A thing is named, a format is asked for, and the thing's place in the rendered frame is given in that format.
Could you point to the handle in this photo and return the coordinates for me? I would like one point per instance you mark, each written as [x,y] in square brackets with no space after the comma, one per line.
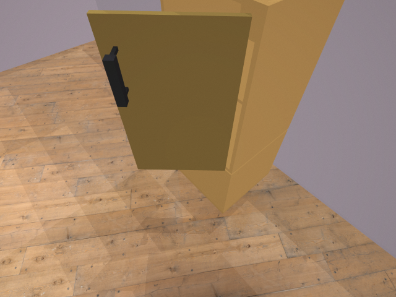
[115,78]

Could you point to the cupboard door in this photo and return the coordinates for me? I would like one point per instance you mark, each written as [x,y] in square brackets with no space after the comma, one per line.
[183,71]

